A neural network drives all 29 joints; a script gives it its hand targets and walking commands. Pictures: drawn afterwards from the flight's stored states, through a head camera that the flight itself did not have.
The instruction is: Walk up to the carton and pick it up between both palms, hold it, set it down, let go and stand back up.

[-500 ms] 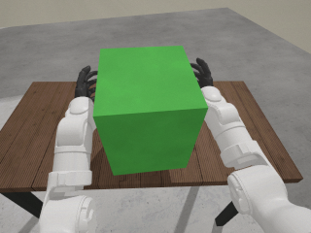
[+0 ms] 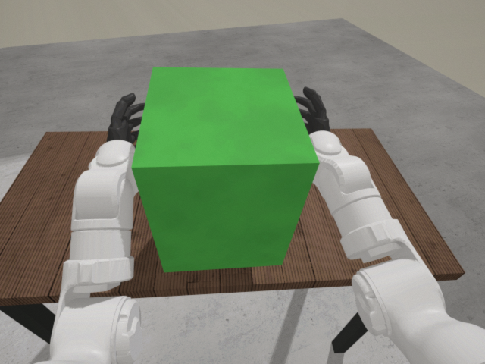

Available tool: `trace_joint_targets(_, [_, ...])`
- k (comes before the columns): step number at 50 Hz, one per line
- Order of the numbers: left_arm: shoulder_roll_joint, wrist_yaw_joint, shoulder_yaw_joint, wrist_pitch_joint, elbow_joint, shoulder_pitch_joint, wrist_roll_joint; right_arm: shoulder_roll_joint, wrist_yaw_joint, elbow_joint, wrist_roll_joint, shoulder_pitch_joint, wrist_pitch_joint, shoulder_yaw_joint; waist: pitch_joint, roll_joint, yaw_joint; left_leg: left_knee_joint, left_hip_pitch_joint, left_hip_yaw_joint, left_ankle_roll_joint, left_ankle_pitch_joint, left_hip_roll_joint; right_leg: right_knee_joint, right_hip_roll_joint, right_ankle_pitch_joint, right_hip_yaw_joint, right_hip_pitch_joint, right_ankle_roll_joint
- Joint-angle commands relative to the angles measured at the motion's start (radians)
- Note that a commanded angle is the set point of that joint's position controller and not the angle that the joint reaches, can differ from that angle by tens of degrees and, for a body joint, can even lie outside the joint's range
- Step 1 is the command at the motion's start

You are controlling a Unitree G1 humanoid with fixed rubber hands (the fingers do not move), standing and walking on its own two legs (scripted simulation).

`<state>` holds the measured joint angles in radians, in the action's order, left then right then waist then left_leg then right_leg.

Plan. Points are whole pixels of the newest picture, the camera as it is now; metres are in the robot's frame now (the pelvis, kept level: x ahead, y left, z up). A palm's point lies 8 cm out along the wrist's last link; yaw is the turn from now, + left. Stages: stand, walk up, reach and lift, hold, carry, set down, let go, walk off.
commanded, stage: reach and lift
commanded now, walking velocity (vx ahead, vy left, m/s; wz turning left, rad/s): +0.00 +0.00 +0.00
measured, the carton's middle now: (222, 173) +0.37 +0.04 +0.15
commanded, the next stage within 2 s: hold in 0.70 s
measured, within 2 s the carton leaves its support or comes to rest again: neither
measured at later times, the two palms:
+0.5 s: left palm (124, 134) +0.37 +0.18 +0.22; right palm (321, 130) +0.40 -0.11 +0.21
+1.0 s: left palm (124, 129) +0.36 +0.18 +0.23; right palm (327, 123) +0.39 -0.11 +0.23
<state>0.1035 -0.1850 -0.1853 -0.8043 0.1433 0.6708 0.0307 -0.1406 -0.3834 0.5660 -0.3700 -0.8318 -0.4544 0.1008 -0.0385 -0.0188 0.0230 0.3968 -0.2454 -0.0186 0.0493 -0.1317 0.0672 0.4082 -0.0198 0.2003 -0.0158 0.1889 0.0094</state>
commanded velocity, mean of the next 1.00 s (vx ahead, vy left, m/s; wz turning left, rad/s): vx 0.00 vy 0.00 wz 0.00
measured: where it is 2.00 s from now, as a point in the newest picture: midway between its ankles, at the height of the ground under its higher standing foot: outside the picture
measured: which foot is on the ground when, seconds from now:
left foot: down 0.00-1.00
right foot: down 0.00-1.00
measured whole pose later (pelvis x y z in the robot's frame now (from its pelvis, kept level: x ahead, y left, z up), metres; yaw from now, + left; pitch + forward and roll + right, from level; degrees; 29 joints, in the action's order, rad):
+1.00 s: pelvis +0.00 +0.00 +0.00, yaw +0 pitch -1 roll +0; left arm 0.13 -0.17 -0.19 -0.98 0.01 0.71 0.03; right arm -0.16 -0.41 0.40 -0.42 -0.84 -0.60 0.09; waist -0.06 -0.02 -0.01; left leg 0.40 -0.25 -0.02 0.05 -0.13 0.07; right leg 0.41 -0.02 0.20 -0.02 0.19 0.01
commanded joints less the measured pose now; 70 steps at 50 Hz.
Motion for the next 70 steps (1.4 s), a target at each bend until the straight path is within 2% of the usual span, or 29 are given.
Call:
trace_joint_targets(1, [-0.051,0.026,0.208,0.016,-0.371,0.619,0.104,0.092,-0.015,-0.441,-0.130,-0.641,0.044,0.004,-0.533,0.085,-0.104,0.044,0.284,-0.008,0.006,0.180,-0.088,-0.048,-0.045,-0.266,-0.033,-0.062,-0.128])
trace_joint_targets(6, [0.000,0.042,0.179,-0.009,-0.363,0.633,0.090,0.110,-0.030,-0.450,-0.148,-0.637,0.019,0.022,-0.509,0.069,-0.084,0.039,0.244,-0.022,-0.009,0.131,-0.100,-0.048,-0.035,-0.245,-0.023,-0.101,-0.140])
trace_joint_targets(7, [-0.007,0.041,0.176,-0.008,-0.349,0.655,0.095,0.090,-0.027,-0.419,-0.127,-0.635,0.016,-0.013,-0.483,0.081,-0.102,0.026,0.235,-0.020,-0.005,0.099,-0.096,-0.049,-0.036,-0.207,-0.027,-0.068,-0.134])
trace_joint_targets(9, [0.014,0.044,0.172,0.002,-0.347,0.677,0.118,0.125,-0.026,-0.466,-0.133,-0.673,0.018,0.012,-0.511,0.044,-0.094,0.020,0.216,-0.021,-0.025,0.068,-0.100,-0.047,-0.028,-0.212,-0.019,-0.082,-0.144])
trace_joint_targets(11, [-0.020,0.040,0.205,-0.010,-0.372,0.674,0.124,0.113,-0.022,-0.485,-0.141,-0.682,0.017,0.006,-0.508,0.086,-0.106,0.027,0.225,-0.012,-0.008,0.098,-0.093,-0.045,-0.032,-0.225,-0.021,-0.071,-0.137])
trace_joint_targets(15, [0.007,0.040,0.170,-0.016,-0.334,0.682,0.108,0.136,-0.022,-0.480,-0.136,-0.692,0.002,0.013,-0.521,0.054,-0.084,0.027,0.214,-0.019,-0.020,0.069,-0.099,-0.045,-0.031,-0.212,-0.025,-0.086,-0.142])
trace_joint_targets(17, [0.009,0.043,0.179,-0.024,-0.312,0.692,0.111,0.114,-0.021,-0.456,-0.139,-0.684,-0.005,0.002,-0.485,0.068,-0.103,0.012,0.198,-0.016,-0.021,0.035,-0.092,-0.048,-0.029,-0.187,-0.021,-0.075,-0.138])
trace_joint_targets(21, [0.002,0.047,0.169,-0.030,-0.337,0.668,0.116,0.132,-0.021,-0.516,-0.161,-0.710,-0.012,0.027,-0.533,0.040,-0.079,0.033,0.224,-0.019,-0.026,0.116,-0.098,-0.046,-0.034,-0.247,-0.025,-0.102,-0.144])
trace_joint_targets(23, [-0.025,0.038,0.190,-0.038,-0.338,0.691,0.114,0.106,-0.017,-0.446,-0.146,-0.676,-0.026,-0.010,-0.503,0.090,-0.111,0.029,0.229,-0.012,-0.007,0.094,-0.088,-0.048,-0.037,-0.214,-0.031,-0.073,-0.132])
trace_joint_targets(24, [-0.023,0.041,0.187,-0.046,-0.335,0.674,0.117,0.117,-0.019,-0.517,-0.156,-0.728,-0.022,0.014,-0.516,0.052,-0.088,0.035,0.228,-0.012,-0.019,0.118,-0.090,-0.047,-0.040,-0.236,-0.032,-0.085,-0.137])
trace_joint_targets(25, [-0.022,0.040,0.197,-0.045,-0.382,0.697,0.120,0.112,-0.020,-0.492,-0.158,-0.697,-0.024,0.010,-0.539,0.086,-0.101,0.040,0.262,-0.016,-0.007,0.140,-0.090,-0.042,-0.042,-0.252,-0.037,-0.081,-0.135])
trace_joint_targets(27, [-0.003,0.050,0.186,-0.053,-0.413,0.687,0.119,0.113,-0.026,-0.529,-0.168,-0.686,-0.032,0.013,-0.540,0.060,-0.108,0.048,0.252,-0.015,-0.012,0.174,-0.094,-0.040,-0.039,-0.299,-0.033,-0.111,-0.142])
trace_joint_targets(33, [-0.011,0.044,0.191,-0.083,-0.385,0.680,0.118,0.081,-0.023,-0.510,-0.167,-0.685,-0.052,-0.008,-0.508,0.080,-0.114,0.041,0.250,-0.015,-0.006,0.128,-0.088,-0.046,-0.041,-0.236,-0.038,-0.077,-0.135])
trace_joint_targets(34, [0.015,0.048,0.172,-0.083,-0.384,0.659,0.118,0.103,-0.032,-0.560,-0.165,-0.699,-0.049,0.016,-0.516,0.040,-0.093,0.048,0.252,-0.023,-0.022,0.144,-0.096,-0.046,-0.036,-0.265,-0.035,-0.101,-0.144])
trace_joint_targets(37, [0.008,0.039,0.193,-0.083,-0.441,0.694,0.128,0.091,-0.028,-0.560,-0.180,-0.697,-0.052,0.020,-0.554,0.072,-0.096,0.048,0.267,-0.019,-0.011,0.160,-0.089,-0.034,-0.041,-0.275,-0.038,-0.096,-0.140])
trace_joint_targets(38, [0.001,0.039,0.170,-0.088,-0.387,0.683,0.119,0.085,-0.026,-0.521,-0.173,-0.685,-0.059,0.013,-0.503,0.054,-0.099,0.037,0.246,-0.018,-0.019,0.135,-0.092,-0.043,-0.042,-0.244,-0.035,-0.082,-0.139])
trace_joint_targets(39, [-0.001,0.032,0.191,-0.095,-0.440,0.654,0.123,0.090,-0.030,-0.596,-0.189,-0.703,-0.058,0.034,-0.558,0.056,-0.088,0.058,0.272,-0.014,-0.013,0.195,-0.089,-0.031,-0.045,-0.310,-0.042,-0.108,-0.142])
trace_joint_targets(43, [0.007,0.035,0.181,-0.116,-0.424,0.669,0.121,0.063,-0.035,-0.539,-0.184,-0.667,-0.076,0.007,-0.496,0.071,-0.122,0.039,0.266,-0.020,-0.014,0.142,-0.088,-0.038,-0.042,-0.264,-0.040,-0.082,-0.140])
trace_joint_targets(48, [0.001,0.032,0.193,-0.125,-0.460,0.679,0.133,0.076,-0.039,-0.581,-0.183,-0.693,-0.079,0.021,-0.524,0.052,-0.106,0.042,0.263,-0.018,-0.016,0.145,-0.088,-0.037,-0.047,-0.272,-0.047,-0.091,-0.140])
trace_joint_targets(52, [0.008,0.031,0.195,-0.156,-0.497,0.649,0.133,0.043,-0.043,-0.582,-0.189,-0.633,-0.100,0.004,-0.520,0.077,-0.133,0.058,0.286,-0.023,-0.005,0.173,-0.088,-0.037,-0.048,-0.295,-0.048,-0.091,-0.140])
trace_joint_targets(55, [0.040,0.031,0.153,-0.172,-0.408,0.619,0.111,0.053,-0.049,-0.543,-0.175,-0.624,-0.114,0.002,-0.460,0.041,-0.114,0.031,0.255,-0.028,-0.023,0.084,-0.090,-0.055,-0.039,-0.226,-0.040,-0.085,-0.147])
trace_joint_targets(57, [0.015,0.030,0.186,-0.164,-0.496,0.659,0.143,0.062,-0.043,-0.632,-0.193,-0.678,-0.098,0.017,-0.531,0.040,-0.110,0.037,0.266,-0.023,-0.022,0.125,-0.087,-0.039,-0.046,-0.251,-0.047,-0.091,-0.148])
trace_joint_targets(59, [0.026,0.031,0.183,-0.169,-0.421,0.635,0.131,0.044,-0.043,-0.562,-0.183,-0.641,-0.112,0.011,-0.475,0.043,-0.122,0.030,0.259,-0.024,-0.018,0.099,-0.087,-0.053,-0.043,-0.230,-0.041,-0.075,-0.143])
trace_joint_targets(60, [0.032,0.030,0.184,-0.168,-0.468,0.654,0.133,0.056,-0.046,-0.598,-0.187,-0.659,-0.108,0.023,-0.508,0.042,-0.108,0.037,0.261,-0.024,-0.021,0.115,-0.090,-0.044,-0.043,-0.244,-0.046,-0.090,-0.145])
trace_joint_targets(63, [0.028,0.022,0.193,-0.181,-0.479,0.625,0.133,0.027,-0.047,-0.588,-0.191,-0.619,-0.116,0.000,-0.492,0.072,-0.135,0.043,0.277,-0.019,-0.011,0.124,-0.084,-0.041,-0.045,-0.262,-0.043,-0.086,-0.141])
trace_joint_targets(65, [0.025,0.021,0.190,-0.178,-0.493,0.646,0.140,0.043,-0.047,-0.593,-0.194,-0.628,-0.114,0.019,-0.516,0.060,-0.113,0.041,0.286,-0.025,-0.012,0.129,-0.086,-0.038,-0.046,-0.262,-0.049,-0.089,-0.141])
trace_joint_targets(66, [0.002,0.018,0.223,-0.183,-0.550,0.649,0.151,0.029,-0.042,-0.621,-0.205,-0.636,-0.110,0.014,-0.543,0.073,-0.136,0.049,0.301,-0.017,-0.003,0.159,-0.078,-0.030,-0.053,-0.284,-0.055,-0.087,-0.137])
trace_joint_targets(67, [0.017,0.020,0.198,-0.184,-0.471,0.626,0.136,0.044,-0.043,-0.565,-0.191,-0.609,-0.117,0.012,-0.497,0.058,-0.127,0.039,0.276,-0.022,-0.011,0.105,-0.088,-0.045,-0.046,-0.238,-0.048,-0.080,-0.138])
trace_joint_targets(70, [0.017,0.019,0.211,-0.195,-0.516,0.632,0.142,0.039,-0.042,-0.617,-0.194,-0.643,-0.116,0.024,-0.497,0.052,-0.121,0.039,0.284,-0.024,-0.011,0.132,-0.080,-0.040,-0.052,-0.265,-0.056,-0.083,-0.138])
